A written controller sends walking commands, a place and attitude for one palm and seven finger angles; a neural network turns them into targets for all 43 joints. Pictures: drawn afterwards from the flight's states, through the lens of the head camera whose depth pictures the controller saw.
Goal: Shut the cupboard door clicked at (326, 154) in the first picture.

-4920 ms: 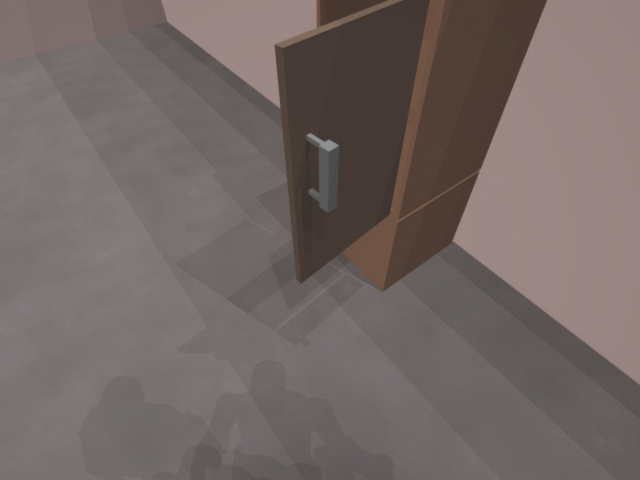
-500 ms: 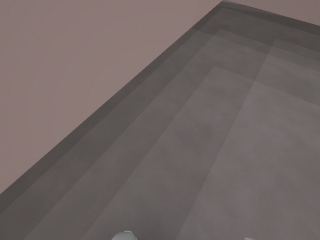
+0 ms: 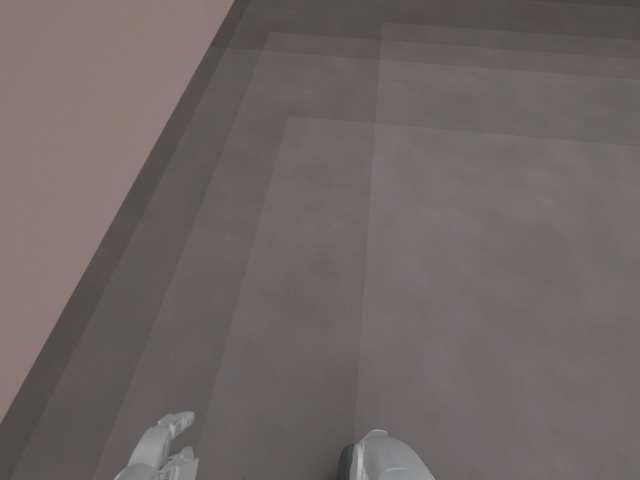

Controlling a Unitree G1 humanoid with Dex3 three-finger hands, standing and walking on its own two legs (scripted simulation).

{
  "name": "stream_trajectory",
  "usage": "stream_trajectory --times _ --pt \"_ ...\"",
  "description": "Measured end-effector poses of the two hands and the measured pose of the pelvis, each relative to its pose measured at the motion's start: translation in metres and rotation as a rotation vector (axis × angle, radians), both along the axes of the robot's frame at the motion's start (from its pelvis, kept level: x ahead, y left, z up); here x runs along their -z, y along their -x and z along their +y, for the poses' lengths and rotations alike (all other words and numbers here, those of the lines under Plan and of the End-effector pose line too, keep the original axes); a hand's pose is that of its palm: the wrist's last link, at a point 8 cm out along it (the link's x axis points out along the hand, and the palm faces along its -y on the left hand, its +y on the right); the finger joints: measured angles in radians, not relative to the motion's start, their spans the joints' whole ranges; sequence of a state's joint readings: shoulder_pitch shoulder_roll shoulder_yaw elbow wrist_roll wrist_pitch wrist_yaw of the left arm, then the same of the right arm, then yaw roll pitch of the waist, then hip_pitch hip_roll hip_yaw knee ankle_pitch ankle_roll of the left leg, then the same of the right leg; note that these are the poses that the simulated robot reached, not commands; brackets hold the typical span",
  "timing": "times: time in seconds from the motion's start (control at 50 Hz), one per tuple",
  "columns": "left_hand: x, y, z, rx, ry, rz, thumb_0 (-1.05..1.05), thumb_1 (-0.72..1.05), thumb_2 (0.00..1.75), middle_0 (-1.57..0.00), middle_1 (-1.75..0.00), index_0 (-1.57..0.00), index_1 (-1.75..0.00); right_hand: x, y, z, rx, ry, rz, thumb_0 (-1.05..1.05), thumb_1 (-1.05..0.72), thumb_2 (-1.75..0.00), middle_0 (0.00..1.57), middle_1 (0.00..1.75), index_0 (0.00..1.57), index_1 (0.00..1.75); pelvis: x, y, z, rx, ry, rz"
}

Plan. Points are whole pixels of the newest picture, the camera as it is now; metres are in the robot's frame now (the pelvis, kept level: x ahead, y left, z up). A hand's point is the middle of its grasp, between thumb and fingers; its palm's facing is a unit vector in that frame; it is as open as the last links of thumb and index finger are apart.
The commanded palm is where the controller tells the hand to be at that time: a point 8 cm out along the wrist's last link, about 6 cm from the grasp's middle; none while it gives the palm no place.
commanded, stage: walk around to get in front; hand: left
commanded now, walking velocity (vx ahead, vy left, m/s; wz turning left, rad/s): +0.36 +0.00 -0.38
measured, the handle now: out of the picture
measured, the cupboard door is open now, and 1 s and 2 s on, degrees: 96 96 96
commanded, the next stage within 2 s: walk to a spot facing it in 0.48 s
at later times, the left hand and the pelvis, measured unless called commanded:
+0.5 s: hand (239, 443) +0.19 +0.12 -0.15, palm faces -0.02 -0.98 -0.21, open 7.3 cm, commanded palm none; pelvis +0.24 -0.05 +0.01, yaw -7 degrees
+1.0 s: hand (252, 243) +0.53 +0.13 -0.15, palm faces +0.04 -0.98 -0.21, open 7.3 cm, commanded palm none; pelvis +0.43 -0.07 +0.02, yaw +2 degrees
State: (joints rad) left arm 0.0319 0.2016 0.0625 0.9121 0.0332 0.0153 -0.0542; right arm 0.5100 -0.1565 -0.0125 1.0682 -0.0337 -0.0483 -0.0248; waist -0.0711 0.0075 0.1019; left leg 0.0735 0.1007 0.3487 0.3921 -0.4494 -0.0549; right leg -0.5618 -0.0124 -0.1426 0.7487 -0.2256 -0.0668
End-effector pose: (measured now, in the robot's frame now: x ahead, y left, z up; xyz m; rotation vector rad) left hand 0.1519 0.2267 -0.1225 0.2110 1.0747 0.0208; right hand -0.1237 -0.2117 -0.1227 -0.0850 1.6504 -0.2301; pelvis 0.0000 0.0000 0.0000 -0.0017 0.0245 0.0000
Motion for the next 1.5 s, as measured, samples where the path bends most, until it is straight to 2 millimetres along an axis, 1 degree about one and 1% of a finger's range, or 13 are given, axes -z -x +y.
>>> stream_trajectory --times 0.06,0.12,0.32,0.52,0.62,0.7,0.84,0.9,1.02,1.14,1.22,1.32,1.5 --pt "0.005 -0.049 -0.022 0.028 -0.008 -0.075 0.00 0.91 0.90 -0.19 -0.30 -0.20 -0.30 0.012 -0.012 -0.008 0.050 -0.030 0.065 0.01 -0.91 -0.89 0.20 0.30 0.20 0.30 0.014 -0.036 -0.017 0.033 -0.024 -0.011" --pt "0.005 -0.063 -0.036 0.019 -0.018 -0.054 0.00 0.91 0.90 -0.20 -0.30 -0.20 -0.30 0.019 -0.061 -0.024 0.077 -0.027 0.009 0.01 -0.91 -0.89 0.20 0.30 0.20 0.30 0.010 -0.062 -0.030 0.053 -0.025 -0.030" --pt "-0.014 -0.055 -0.038 -0.058 -0.093 0.157 -0.02 0.95 0.90 -0.20 -0.30 -0.20 -0.30 0.005 -0.298 -0.073 0.012 0.010 -0.422 0.01 -0.91 -0.89 0.20 0.30 0.20 0.30 -0.017 -0.149 -0.054 0.107 -0.034 -0.010" --pt "0.000 -0.033 -0.063 -0.157 -0.043 0.426 0.00 0.92 0.90 -0.20 -0.30 -0.20 -0.30 0.004 -0.463 -0.075 -0.071 -0.005 -0.530 0.01 -0.91 -0.90 0.20 0.30 0.20 0.30 -0.008 -0.251 -0.054 0.129 -0.022 -0.013" --pt "0.009 -0.043 -0.074 -0.177 -0.005 0.577 0.00 0.91 0.90 -0.20 -0.30 -0.20 -0.30 0.009 -0.535 -0.064 -0.099 0.005 -0.559 0.01 -0.91 -0.90 0.20 0.30 0.20 0.30 0.003 -0.310 -0.049 0.124 -0.016 -0.022" --pt "0.019 -0.092 -0.069 -0.156 0.010 0.595 0.01 0.91 0.90 -0.20 -0.30 -0.20 -0.30 0.011 -0.553 -0.060 -0.068 0.037 -0.546 0.00 -0.91 -0.89 0.20 0.30 0.20 0.30 0.007 -0.352 -0.045 0.124 -0.003 -0.033" --pt "0.017 -0.256 -0.060 -0.142 0.014 0.272 0.01 0.92 0.90 -0.20 -0.30 -0.20 -0.30 0.000 -0.517 -0.071 -0.079 0.075 -0.288 -0.01 -0.95 -0.89 0.20 0.30 0.20 0.30 -0.011 -0.391 -0.045 0.049 0.015 -0.021" --pt "0.012 -0.307 -0.050 -0.147 -0.012 0.178 0.02 0.95 0.90 -0.20 -0.30 -0.20 -0.30 -0.006 -0.509 -0.077 -0.080 0.069 -0.207 0.00 -0.94 -0.89 0.20 0.30 0.20 0.30 -0.014 -0.404 -0.053 0.021 0.020 -0.009" --pt "-0.002 -0.380 -0.053 -0.139 -0.039 0.067 0.01 0.94 0.90 -0.20 -0.30 -0.20 -0.30 -0.011 -0.521 -0.098 -0.082 0.060 -0.159 0.01 -0.92 -0.89 0.20 0.30 0.20 0.30 -0.017 -0.429 -0.074 -0.042 0.028 0.018" --pt "-0.012 -0.427 -0.080 -0.151 -0.058 -0.029 0.01 0.92 0.90 -0.20 -0.30 -0.20 -0.30 0.005 -0.562 -0.133 -0.120 0.040 -0.167 0.01 -0.91 -0.89 0.20 0.30 0.20 0.30 -0.009 -0.452 -0.103 -0.115 0.006 0.043" --pt "-0.018 -0.425 -0.097 -0.179 -0.078 -0.048 0.00 0.91 0.90 -0.20 -0.30 -0.20 -0.30 0.015 -0.608 -0.156 -0.171 0.033 -0.212 0.01 -0.91 -0.89 0.20 0.30 0.20 0.30 -0.007 -0.462 -0.117 -0.166 -0.012 0.028" --pt "-0.022 -0.389 -0.110 -0.285 -0.070 0.008 0.00 0.91 0.90 -0.20 -0.30 -0.20 -0.30 0.007 -0.680 -0.168 -0.288 0.016 -0.291 0.01 -0.91 -0.89 0.20 0.30 0.20 0.30 -0.015 -0.473 -0.128 -0.253 -0.043 0.006" --pt "-0.008 -0.282 -0.102 -0.518 -0.079 0.183 -0.01 0.92 0.90 -0.20 -0.30 -0.20 -0.30 -0.007 -0.803 -0.128 -0.542 -0.009 -0.442 0.01 -0.91 -0.90 0.19 0.30 0.20 0.30 -0.012 -0.482 -0.127 -0.390 -0.039 -0.007"
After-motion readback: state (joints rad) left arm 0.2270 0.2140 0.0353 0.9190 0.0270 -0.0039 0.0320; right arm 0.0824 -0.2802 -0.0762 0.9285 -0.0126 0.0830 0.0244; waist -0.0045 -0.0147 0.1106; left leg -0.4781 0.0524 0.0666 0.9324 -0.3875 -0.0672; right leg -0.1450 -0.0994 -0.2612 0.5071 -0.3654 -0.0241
